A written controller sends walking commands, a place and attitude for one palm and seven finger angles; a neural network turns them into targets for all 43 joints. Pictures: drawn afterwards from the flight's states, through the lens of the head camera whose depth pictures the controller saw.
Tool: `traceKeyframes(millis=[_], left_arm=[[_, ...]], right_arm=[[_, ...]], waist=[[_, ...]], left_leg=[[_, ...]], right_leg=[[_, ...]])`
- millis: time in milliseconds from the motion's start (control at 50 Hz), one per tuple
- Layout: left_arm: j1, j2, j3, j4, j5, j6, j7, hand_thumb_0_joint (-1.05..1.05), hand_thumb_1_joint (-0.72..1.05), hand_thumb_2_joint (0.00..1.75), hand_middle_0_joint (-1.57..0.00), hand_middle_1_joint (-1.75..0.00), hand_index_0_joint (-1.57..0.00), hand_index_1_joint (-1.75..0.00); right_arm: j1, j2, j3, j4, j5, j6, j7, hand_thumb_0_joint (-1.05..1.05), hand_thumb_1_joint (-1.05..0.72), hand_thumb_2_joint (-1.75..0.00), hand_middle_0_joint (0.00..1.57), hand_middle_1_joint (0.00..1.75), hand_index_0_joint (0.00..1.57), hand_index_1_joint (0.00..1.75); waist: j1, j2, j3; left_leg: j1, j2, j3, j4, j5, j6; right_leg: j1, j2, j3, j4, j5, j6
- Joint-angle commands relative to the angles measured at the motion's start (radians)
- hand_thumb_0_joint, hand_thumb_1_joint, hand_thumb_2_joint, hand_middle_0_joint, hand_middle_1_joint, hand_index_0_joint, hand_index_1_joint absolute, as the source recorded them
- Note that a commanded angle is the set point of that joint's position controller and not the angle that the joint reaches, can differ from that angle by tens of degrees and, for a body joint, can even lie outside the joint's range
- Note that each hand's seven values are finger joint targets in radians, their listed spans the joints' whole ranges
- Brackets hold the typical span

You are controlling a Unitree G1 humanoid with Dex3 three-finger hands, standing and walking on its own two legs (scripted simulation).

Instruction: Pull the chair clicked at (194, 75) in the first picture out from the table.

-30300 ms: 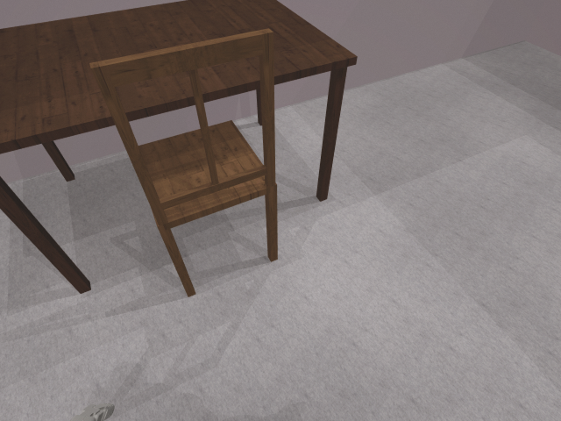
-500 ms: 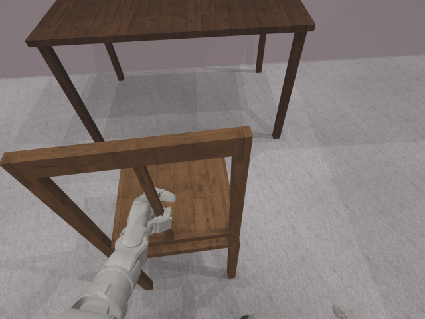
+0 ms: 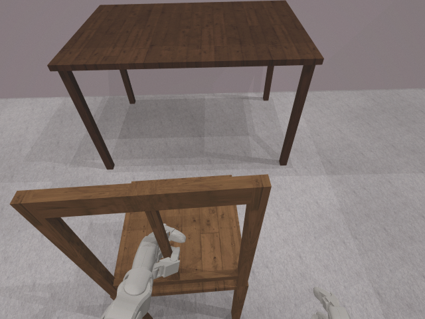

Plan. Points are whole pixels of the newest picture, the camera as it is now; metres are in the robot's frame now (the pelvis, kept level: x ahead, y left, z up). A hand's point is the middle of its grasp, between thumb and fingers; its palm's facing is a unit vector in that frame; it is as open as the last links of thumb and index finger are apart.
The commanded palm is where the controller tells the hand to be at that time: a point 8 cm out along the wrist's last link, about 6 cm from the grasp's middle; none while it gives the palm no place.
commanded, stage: stop walking, hand still on the chair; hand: left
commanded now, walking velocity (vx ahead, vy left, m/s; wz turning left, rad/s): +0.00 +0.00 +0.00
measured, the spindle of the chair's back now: (166, 249) +0.27 +0.12 -0.06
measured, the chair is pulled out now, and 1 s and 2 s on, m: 0.65 0.65 0.65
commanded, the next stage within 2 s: open the thumb and straighten the fingers in 0.14 s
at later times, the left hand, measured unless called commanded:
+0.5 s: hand (174, 259) +0.25 +0.10 -0.06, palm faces -0.07 -0.99 -0.13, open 8.1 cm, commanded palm +0.23 +0.15 -0.04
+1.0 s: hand (167, 267) +0.24 +0.11 -0.07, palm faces -0.05 -0.99 -0.14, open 17.1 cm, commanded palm +0.23 +0.16 -0.05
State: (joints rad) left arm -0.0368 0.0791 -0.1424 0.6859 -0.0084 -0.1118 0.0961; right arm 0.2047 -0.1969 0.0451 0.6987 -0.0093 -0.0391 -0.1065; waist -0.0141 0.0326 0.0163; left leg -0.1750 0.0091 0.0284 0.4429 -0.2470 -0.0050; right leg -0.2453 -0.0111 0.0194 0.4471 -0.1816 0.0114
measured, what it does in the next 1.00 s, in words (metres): stands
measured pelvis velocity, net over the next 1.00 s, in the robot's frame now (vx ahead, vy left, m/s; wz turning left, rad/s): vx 0.02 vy -0.01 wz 0.07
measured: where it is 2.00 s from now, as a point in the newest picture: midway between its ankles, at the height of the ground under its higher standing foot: outside the picture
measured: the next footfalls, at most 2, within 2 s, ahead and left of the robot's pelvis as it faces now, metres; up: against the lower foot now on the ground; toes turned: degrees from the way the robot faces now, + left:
none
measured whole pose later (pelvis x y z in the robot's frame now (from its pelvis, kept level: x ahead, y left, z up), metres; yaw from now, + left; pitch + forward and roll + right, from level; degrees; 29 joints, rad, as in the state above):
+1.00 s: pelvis +0.02 -0.01 -0.04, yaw +4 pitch +9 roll +0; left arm 0.24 0.15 -0.13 0.09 -0.04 0.15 0.01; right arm 0.26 -0.25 0.03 0.52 0.03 -0.13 -0.07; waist -0.03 0.06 -0.11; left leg -0.56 0.00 -0.04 0.85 -0.45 -0.02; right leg -0.60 -0.03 -0.05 0.85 -0.40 0.00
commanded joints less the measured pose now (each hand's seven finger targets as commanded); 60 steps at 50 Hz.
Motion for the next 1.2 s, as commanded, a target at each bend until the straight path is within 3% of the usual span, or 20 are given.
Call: traceKeyframes(millis=[0, 160, 180, 220, 240, 260, 300, 340, 400, 460, 560, 620, 720, 740, 820, 940, 980, 1020, 1080, 1180], left_arm=[[-0.17, 0.083, 0.039, -0.229, -0.005, -0.056, 0.004, 0.0, 0.9, 0.9, -0.5, -1.45, -0.5, -1.45], [-0.135, 0.081, 0.037, -0.249, -0.009, -0.052, 0.004, 0.0, 0.9, 0.9, -0.5, -1.45, -0.5, -1.45], [-0.136, 0.092, 0.038, -0.258, -0.011, -0.052, 0.005, 0.0, 0.9, 0.9, -0.5, -1.45, -0.5, -1.45], [-0.099, 0.123, 0.077, -0.317, -0.009, -0.057, 0.011, 0.0, 0.9, 0.9, -0.5, -1.45, -0.5, -1.45], [-0.014, -0.005, -0.013, -0.199, -0.049, -0.008, -0.018, 0.0, 0.78, 0.84, -0.5, -1.45, -0.5, -1.45], [-0.082, 0.043, 0.028, -0.318, -0.055, -0.016, -0.032, 0.0, 0.66, 0.78, -0.5, -1.45, -0.5, -1.45], [-0.055, 0.096, 0.049, -0.433, -0.047, -0.022, -0.044, 0.0, 0.42, 0.67, -0.5, -1.45, -0.5, -1.45], [-0.072, 0.092, 0.034, -0.489, -0.038, -0.014, -0.056, 0.0, 0.17, 0.55, -0.5, -1.45, -0.5, -1.45], [-0.021, 0.104, 0.048, -0.475, -0.033, 0.035, -0.058, 0.0, -0.19, 0.37, -0.5, -1.45, -0.5, -1.45], [-0.012, 0.143, 0.094, -0.541, -0.037, 0.074, -0.056, 0.0, -0.55, 0.2, -0.45, -1.3, -0.45, -1.3], [-0.018, 0.13, 0.086, -0.563, -0.042, 0.141, -0.066, 0.0, -0.55, 0.2, -0.32, -0.94, -0.32, -0.94], [-0.062, 0.111, 0.054, -0.632, -0.043, 0.155, -0.072, 0.0, -0.55, 0.2, -0.25, -0.73, -0.25, -0.73], [0.01, 0.096, 0.041, -0.665, -0.047, 0.181, -0.076, 0.0, -0.55, 0.2, -0.13, -0.36, -0.13, -0.36], [0.096, 0.164, 0.121, -0.619, -0.048, 0.191, -0.077, 0.0, -0.55, 0.2, -0.1, -0.29, -0.1, -0.29], [0.095, 0.137, 0.068, -0.721, -0.034, 0.203, -0.091, 0.0, -0.55, 0.2, 0.0, 0.0, 0.0, 0.0], [0.163, 0.14, 0.054, -0.827, -0.034, 0.207, -0.083, 0.0, -0.55, 0.2, 0.0, 0.0, 0.0, 0.0], [0.179, 0.13, 0.033, -0.855, -0.025, 0.21, -0.08, 0.0, -0.55, 0.2, 0.0, 0.0, 0.0, 0.0], [0.175, 0.138, 0.037, -0.853, -0.021, 0.216, -0.074, 0.0, -0.55, 0.2, 0.0, 0.0, 0.0, 0.0], [0.385, 0.167, 0.089, -0.837, -0.021, 0.228, -0.08, 0.0, -0.55, 0.2, 0.0, 0.0, 0.0, 0.0], [0.438, 0.136, 0.019, -0.985, -0.008, 0.224, -0.075, 0.0, -0.55, 0.2, 0.0, 0.0, 0.0, 0.0]], right_arm=[[-0.054, -0.129, -0.053, -0.131, 0.002, -0.038, -0.018, 0.0, -0.9, -0.9, 0.2, 0.3, 0.2, 0.3], [-0.064, -0.127, -0.054, -0.144, 0.005, -0.021, -0.02, 0.0, -0.9, -0.9, 0.2, 0.3, 0.2, 0.3], [-0.067, -0.132, -0.057, -0.139, 0.005, -0.022, -0.023, 0.0, -0.9, -0.9, 0.2, 0.3, 0.2, 0.3], [-0.07, -0.129, -0.058, -0.155, 0.005, -0.02, -0.02, 0.0, -0.9, -0.9, 0.2, 0.3, 0.2, 0.3], [-0.045, -0.156, -0.075, -0.156, 0.063, -0.024, 0.02, 0.0, -0.9, -0.9, 0.2, 0.3, 0.2, 0.3], [-0.058, -0.158, -0.078, -0.176, 0.062, -0.034, 0.041, 0.0, -0.9, -0.9, 0.2, 0.3, 0.2, 0.3], [-0.067, -0.153, -0.089, -0.206, 0.062, -0.058, 0.058, 0.0, -0.9, -0.9, 0.2, 0.3, 0.2, 0.3], [-0.072, -0.143, -0.085, -0.221, 0.057, -0.082, 0.064, 0.0, -0.9, -0.9, 0.2, 0.3, 0.2, 0.3], [-0.059, -0.153, -0.082, -0.233, 0.056, -0.093, 0.071, 0.0, -0.9, -0.9, 0.2, 0.3, 0.2, 0.3], [-0.056, -0.16, -0.084, -0.261, 0.054, -0.103, 0.067, 0.0, -0.9, -0.9, 0.2, 0.3, 0.2, 0.3], [-0.046, -0.166, -0.078, -0.283, 0.052, -0.109, 0.051, 0.0, -0.9, -0.9, 0.2, 0.3, 0.2, 0.3], [-0.041, -0.164, -0.076, -0.293, 0.052, -0.123, 0.04, 0.0, -0.9, -0.9, 0.2, 0.3, 0.2, 0.3], [-0.023, -0.166, -0.073, -0.301, 0.047, -0.143, 0.032, 0.0, -0.9, -0.9, 0.2, 0.3, 0.2, 0.3], [-0.016, -0.171, -0.074, -0.3, 0.046, -0.139, 0.031, 0.0, -0.9, -0.9, 0.2, 0.3, 0.2, 0.3], [-0.016, -0.165, -0.07, -0.325, 0.045, -0.139, 0.033, 0.0, -0.9, -0.9, 0.2, 0.3, 0.2, 0.3], [0.004, -0.165, -0.07, -0.339, 0.041, -0.156, 0.024, 0.0, -0.9, -0.9, 0.2, 0.3, 0.2, 0.3], [0.0, -0.164, -0.069, -0.344, 0.04, -0.162, 0.022, 0.0, -0.9, -0.9, 0.2, 0.3, 0.2, 0.3], [0.009, -0.166, -0.068, -0.34, 0.038, -0.161, 0.02, 0.0, -0.9, -0.9, 0.2, 0.3, 0.2, 0.3], [-0.006, -0.16, -0.072, -0.357, 0.039, -0.153, 0.021, 0.0, -0.9, -0.9, 0.2, 0.3, 0.2, 0.3], [-0.013, -0.149, -0.071, -0.392, 0.04, -0.157, 0.018, 0.0, -0.9, -0.9, 0.2, 0.3, 0.2, 0.3]], waist=[[0.003, -0.043, -0.203], [0.002, -0.07, -0.204], [-0.002, -0.029, -0.197], [0.008, -0.042, -0.207], [-0.055, -0.167, -0.177], [-0.028, -0.173, -0.194], [-0.015, -0.079, -0.244], [-0.025, -0.009, -0.252], [-0.024, -0.029, -0.229], [-0.009, -0.028, -0.287], [-0.026, -0.099, -0.269], [-0.036, -0.059, -0.297], [-0.033, -0.086, -0.323], [-0.014, -0.114, -0.308], [-0.026, -0.079, -0.313], [-0.038, -0.087, -0.327], [-0.036, -0.027, -0.313], [-0.043, -0.067, -0.312], [0.005, -0.058, -0.321], [-0.022, -0.056, -0.279]], left_leg=[[0.067, 0.091, -0.072, -0.055, 0.258, 0.007], [0.073, 0.087, -0.067, -0.052, 0.248, 0.005], [0.076, 0.086, -0.062, -0.056, 0.247, 0.006], [0.073, 0.089, -0.07, -0.059, 0.258, 0.007], [-0.056, 0.042, -0.016, -0.021, 0.181, 0.0], [-0.106, 0.033, -0.014, -0.001, 0.153, 0.001], [-0.133, 0.015, -0.003, 0.038, 0.098, 0.007], [-0.154, 0.006, -0.002, 0.078, 0.074, 0.01], [-0.218, 0.003, -0.01, 0.115, 0.025, 0.01], [-0.247, -0.003, -0.01, 0.153, 0.021, 0.013], [-0.306, -0.006, -0.019, 0.202, -0.025, 0.019], [-0.286, -0.009, -0.023, 0.228, -0.004, 0.022], [-0.287, -0.009, -0.036, 0.258, 0.058, 0.021], [-0.322, -0.011, -0.034, 0.265, 0.047, 0.02], [-0.322, -0.014, -0.033, 0.283, 0.071, 0.023], [-0.323, -0.016, -0.041, 0.313, 0.094, 0.024], [-0.317, -0.017, -0.043, 0.317, 0.104, 0.023], [-0.323, -0.016, -0.049, 0.324, 0.093, 0.023], [-0.353, -0.02, -0.042, 0.32, 0.099, 0.019], [-0.374, -0.017, -0.05, 0.339, 0.067, 0.022]], right_leg=[[0.079, -0.082, 0.054, -0.049, 0.223, -0.037], [0.087, -0.09, 0.053, -0.062, 0.234, -0.038], [0.08, -0.092, 0.054, -0.068, 0.233, -0.039], [0.096, -0.089, 0.049, -0.063, 0.227, -0.039], [0.04, -0.057, -0.05, -0.003, 0.18, -0.02], [0.023, -0.047, -0.047, 0.02, 0.167, -0.023], [0.004, -0.045, -0.034, 0.046, 0.108, -0.023], [-0.048, -0.037, -0.036, 0.077, 0.069, -0.025], [-0.103, -0.028, -0.046, 0.115, 0.013, -0.023], [-0.109, -0.028, -0.045, 0.155, 0.009, -0.019], [-0.166, -0.025, -0.054, 0.187, -0.045, -0.007], [-0.186, -0.025, -0.059, 0.208, -0.03, -0.008], [-0.186, -0.024, -0.075, 0.246, 0.039, -0.009], [-0.18, -0.024, -0.071, 0.248, 0.036, -0.008], [-0.191, -0.03, -0.074, 0.266, 0.06, -0.009], [-0.204, -0.029, -0.081, 0.285, 0.087, -0.007], [-0.221, -0.031, -0.083, 0.289, 0.083, -0.014], [-0.233, -0.029, -0.087, 0.295, 0.073, -0.009], [-0.2, -0.032, -0.087, 0.303, 0.078, -0.019], [-0.25, -0.031, -0.091, 0.313, 0.03, -0.017]])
